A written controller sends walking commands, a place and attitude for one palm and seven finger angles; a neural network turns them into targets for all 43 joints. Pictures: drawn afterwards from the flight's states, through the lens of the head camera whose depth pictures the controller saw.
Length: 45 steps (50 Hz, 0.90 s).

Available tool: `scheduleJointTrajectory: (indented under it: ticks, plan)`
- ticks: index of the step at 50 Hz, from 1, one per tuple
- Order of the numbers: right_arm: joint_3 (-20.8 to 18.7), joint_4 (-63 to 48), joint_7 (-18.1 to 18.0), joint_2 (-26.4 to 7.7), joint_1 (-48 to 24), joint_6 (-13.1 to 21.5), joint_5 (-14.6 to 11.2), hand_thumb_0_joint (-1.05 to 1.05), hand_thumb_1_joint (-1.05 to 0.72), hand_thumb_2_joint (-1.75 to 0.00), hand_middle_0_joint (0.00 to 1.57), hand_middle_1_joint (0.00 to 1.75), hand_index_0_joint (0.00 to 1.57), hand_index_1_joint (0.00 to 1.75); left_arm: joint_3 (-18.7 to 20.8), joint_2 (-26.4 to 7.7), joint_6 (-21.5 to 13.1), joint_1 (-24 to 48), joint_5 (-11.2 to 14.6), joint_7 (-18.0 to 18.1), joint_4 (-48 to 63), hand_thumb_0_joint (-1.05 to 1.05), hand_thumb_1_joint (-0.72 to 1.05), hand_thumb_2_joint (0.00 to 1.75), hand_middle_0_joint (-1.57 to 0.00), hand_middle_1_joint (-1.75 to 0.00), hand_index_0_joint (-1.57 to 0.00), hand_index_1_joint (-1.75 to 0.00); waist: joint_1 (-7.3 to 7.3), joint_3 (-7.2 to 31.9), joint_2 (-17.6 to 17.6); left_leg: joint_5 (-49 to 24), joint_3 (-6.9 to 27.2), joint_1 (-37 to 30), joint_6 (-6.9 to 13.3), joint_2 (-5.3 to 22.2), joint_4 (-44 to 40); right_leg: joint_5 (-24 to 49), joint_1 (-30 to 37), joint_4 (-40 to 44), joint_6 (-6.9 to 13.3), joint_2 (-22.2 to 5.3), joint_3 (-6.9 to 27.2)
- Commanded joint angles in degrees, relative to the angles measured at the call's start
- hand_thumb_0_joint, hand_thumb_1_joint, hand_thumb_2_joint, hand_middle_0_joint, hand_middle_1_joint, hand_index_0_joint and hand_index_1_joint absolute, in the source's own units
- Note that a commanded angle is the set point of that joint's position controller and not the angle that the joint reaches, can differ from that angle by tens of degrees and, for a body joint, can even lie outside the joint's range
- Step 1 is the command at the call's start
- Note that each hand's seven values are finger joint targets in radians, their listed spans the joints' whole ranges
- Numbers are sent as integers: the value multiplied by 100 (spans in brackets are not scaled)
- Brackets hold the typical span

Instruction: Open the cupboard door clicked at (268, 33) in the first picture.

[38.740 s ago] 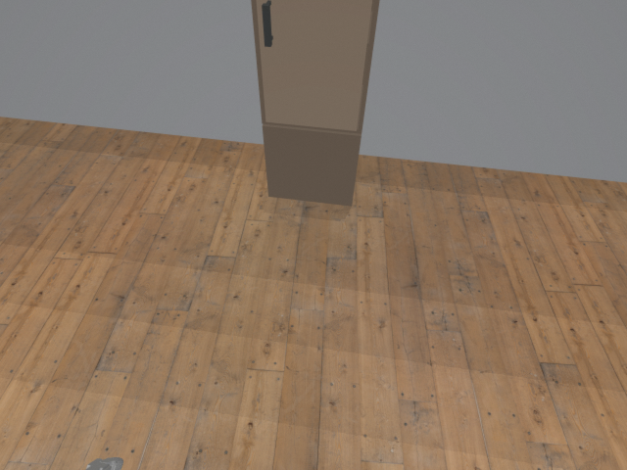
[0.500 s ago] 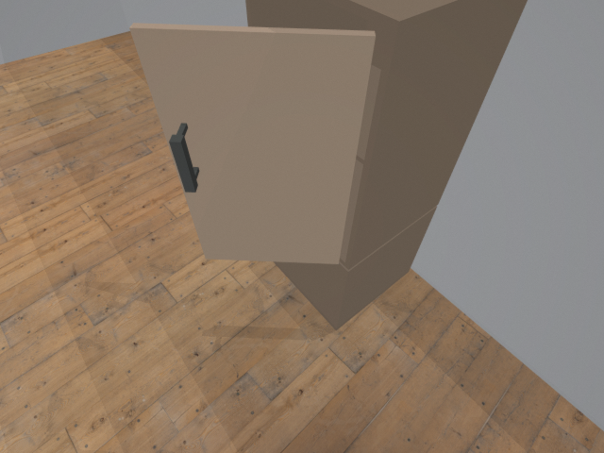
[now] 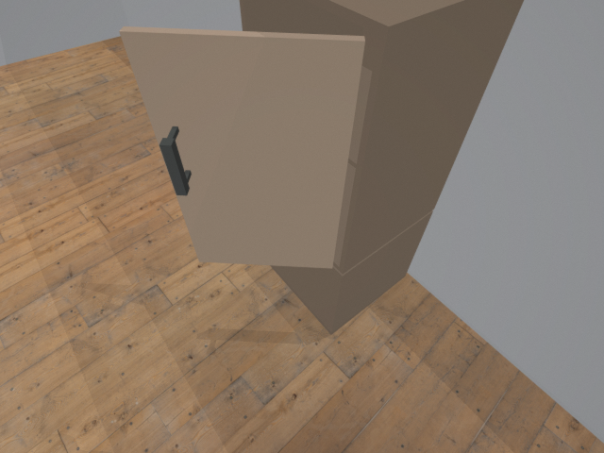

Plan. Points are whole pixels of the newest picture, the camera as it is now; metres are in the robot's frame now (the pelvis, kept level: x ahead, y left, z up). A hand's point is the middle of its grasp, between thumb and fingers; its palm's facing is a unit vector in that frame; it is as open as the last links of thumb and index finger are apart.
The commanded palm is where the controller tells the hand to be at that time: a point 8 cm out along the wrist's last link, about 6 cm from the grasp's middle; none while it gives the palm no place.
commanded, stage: shuffle to correct the standing spot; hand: left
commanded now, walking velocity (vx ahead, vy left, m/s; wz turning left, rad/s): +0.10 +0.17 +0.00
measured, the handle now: (178, 161) +0.58 +0.28 +0.03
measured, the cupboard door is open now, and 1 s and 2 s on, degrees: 49 49 49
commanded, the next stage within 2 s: come to a stop and stand still in 0.14 s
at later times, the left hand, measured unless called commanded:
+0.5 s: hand out of the picture +0.09 +0.20 -0.17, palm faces +0.07 -0.97 -0.22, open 7.4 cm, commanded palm none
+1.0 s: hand out of the picture +0.05 +0.18 -0.17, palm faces +0.08 -0.98 -0.20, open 7.3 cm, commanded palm none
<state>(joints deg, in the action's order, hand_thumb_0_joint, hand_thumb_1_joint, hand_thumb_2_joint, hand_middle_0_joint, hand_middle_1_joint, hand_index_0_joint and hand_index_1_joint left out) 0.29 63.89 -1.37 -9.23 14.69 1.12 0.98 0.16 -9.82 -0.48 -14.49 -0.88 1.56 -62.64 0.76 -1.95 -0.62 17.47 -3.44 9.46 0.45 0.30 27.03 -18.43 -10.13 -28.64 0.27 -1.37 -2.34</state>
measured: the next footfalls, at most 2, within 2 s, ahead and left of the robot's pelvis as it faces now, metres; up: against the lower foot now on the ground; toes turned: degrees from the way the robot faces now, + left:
right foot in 0.44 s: +0.10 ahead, -0.06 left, +0.00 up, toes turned +3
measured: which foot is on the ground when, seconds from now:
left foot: down 0.00-1.00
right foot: down 0.00-0.20, up 0.22-0.42, down 0.44-1.00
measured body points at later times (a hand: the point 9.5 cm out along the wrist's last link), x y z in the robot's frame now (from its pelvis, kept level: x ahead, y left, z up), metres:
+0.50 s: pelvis +0.04 +0.01 -0.01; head +0.08 +0.00 +0.44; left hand +0.09 +0.25 -0.16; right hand +0.03 -0.20 -0.17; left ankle -0.03 +0.11 -0.74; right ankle +0.05 -0.08 -0.74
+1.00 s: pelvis +0.04 +0.00 +0.00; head +0.05 +0.00 +0.45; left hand +0.05 +0.23 -0.16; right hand +0.05 -0.22 -0.16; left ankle -0.03 +0.11 -0.74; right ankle +0.05 -0.08 -0.74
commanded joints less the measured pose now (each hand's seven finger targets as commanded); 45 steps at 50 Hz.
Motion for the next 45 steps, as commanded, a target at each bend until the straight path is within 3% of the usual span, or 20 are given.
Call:
scheduleJointTrajectory:
  ticks: [1,5,7,8,9,10,11,13,15,18,20,21,22,23,24,25,26,29,31,45]
  plan:
    - [-100,-301,-4,-490,264,-1,16,0,-90,-90,20,30,20,30,229,-839,-55,-550,-30,22,165,0,90,90,-20,-30,-20,-30,94,-205,-462,-151,84,796,68,187,191,593,195,755,541,-1004,1114]
    - [-133,-474,13,-414,224,-36,18,0,-90,-90,20,30,20,30,364,-977,-53,-684,-52,57,274,0,90,90,-20,-30,-20,-30,135,-386,-819,432,-64,1201,-7,160,814,1224,195,928,948,-1620,1596]
    - [-141,-439,22,-387,519,0,6,0,-90,-90,20,30,20,30,408,-945,-24,-508,-59,59,367,0,90,90,-20,-30,-20,-30,-26,-262,-581,-52,-87,552,20,192,130,1476,-135,472,803,-1400,1112]
    - [-154,-352,22,-474,773,21,7,0,-90,-90,20,30,20,30,395,-813,6,-406,-65,45,439,0,90,90,-20,-30,-20,-30,-124,-163,-91,-780,49,-2,114,309,-92,1221,-425,17,608,-985,642]
    - [-204,-271,10,-718,1073,45,45,0,-90,-90,20,30,20,30,362,-619,40,-263,-60,28,518,0,90,90,-20,-30,-20,-30,-231,-98,886,-1765,748,-484,416,836,-330,411,-961,-864,341,-400,0]
    - [-245,-212,-30,-910,1398,40,65,0,-90,-90,20,30,20,30,309,-407,45,-19,-69,29,657,0,90,90,-20,-30,-20,-30,-341,-138,1655,-2700,1511,-894,916,1453,-726,-1165,-1788,-1820,143,30,-495]
    - [-226,-211,-72,-857,1539,29,59,0,-90,-90,20,30,20,30,277,-390,45,205,-76,41,768,0,90,90,-20,-30,-20,-30,-399,-246,1557,-3203,1832,-1005,1314,1686,-856,-1861,-2328,-2679,159,11,-257]
    - [-188,-390,-83,-678,1249,45,77,0,-90,-90,20,30,20,30,274,-321,20,380,-60,9,821,0,90,90,-20,-30,-20,-30,-279,-358,604,-3395,1758,-715,1550,1731,-719,-1666,-2419,-3142,240,-258,-46]
    - [-178,-528,-98,-703,836,99,93,0,-90,-90,20,30,20,30,208,-112,46,139,-41,-18,723,0,90,90,-20,-30,-20,-30,-75,-193,462,-3451,1326,-343,1376,1554,-853,-1137,-1889,-2749,127,-324,-38]
    - [-171,-488,-135,-712,630,145,70,0,-90,-90,20,30,20,30,175,-100,41,0,-15,-20,650,0,90,90,-20,-30,-20,-30,17,-71,570,-3950,898,-139,1113,1299,-666,-493,-966,-1324,73,-210,-99]
    - [-207,-436,-151,-822,544,159,17,0,-90,-90,20,30,20,30,196,-230,-32,-260,-7,-8,528,0,90,90,-20,-30,-20,-30,141,207,432,-3833,684,-271,794,1105,-279,666,-292,-110,55,-152,-130]
    - [-209,-413,-141,-747,540,177,-19,0,-90,-90,20,30,20,30,217,-417,-89,-445,-12,16,450,0,90,90,-20,-30,-20,-30,212,338,172,-3224,566,-144,544,924,-40,1414,182,410,72,-298,72]
    - [-200,-410,-130,-592,628,189,-50,0,-90,-90,20,30,20,30,248,-658,-144,-610,-13,54,365,0,90,90,-20,-30,-20,-30,161,551,-317,-2090,452,323,297,614,179,2929,792,242,274,-805,814]
    - [-183,-393,-105,-445,738,151,-72,0,-90,-90,20,30,20,30,223,-764,-160,-573,14,67,342,0,90,90,-20,-30,-20,-30,23,506,-422,-742,335,596,129,383,2,4001,900,112,571,-1371,1125]
    - [-156,-305,-96,-241,754,76,-68,0,-90,-90,20,30,20,30,211,-761,-168,-514,26,75,308,0,90,90,-20,-30,-20,-30,-24,443,-961,-234,196,577,16,255,108,4282,765,131,735,-1439,1179]
    - [-150,-226,-93,-213,792,33,-65,0,-90,-90,20,30,20,30,193,-725,-166,-429,29,84,293,0,90,90,-20,-30,-20,-30,-59,422,-1275,-101,129,414,-10,270,144,4325,605,220,769,-1402,1076]
    - [-141,-164,-90,-184,814,7,-61,0,-90,-90,20,30,20,30,166,-649,-147,-275,28,94,326,0,90,90,-20,-30,-20,-30,-100,346,-1134,-104,128,272,-19,307,-18,4046,402,302,719,-1296,928]
    - [-117,20,-104,-262,785,82,-15,0,-90,-90,20,30,20,30,143,-502,-124,-9,52,88,402,0,90,90,-20,-30,-20,-30,-82,194,129,-2147,398,-94,64,617,-540,3258,255,24,386,-684,434]
    - [-113,19,-137,-338,658,106,-10,0,-90,-90,20,30,20,30,150,-500,-109,-3,59,88,374,0,90,90,-20,-30,-20,-30,-43,257,317,-2749,415,-271,107,721,-542,2903,251,31,314,-567,371]
    - [-74,45,-133,-420,493,77,-12,0,-90,-90,20,30,20,30,105,-560,-121,-149,39,47,168,0,90,90,-20,-30,-20,-30,-30,-21,95,-1387,382,-115,83,672,-820,2435,319,604,324,-610,480]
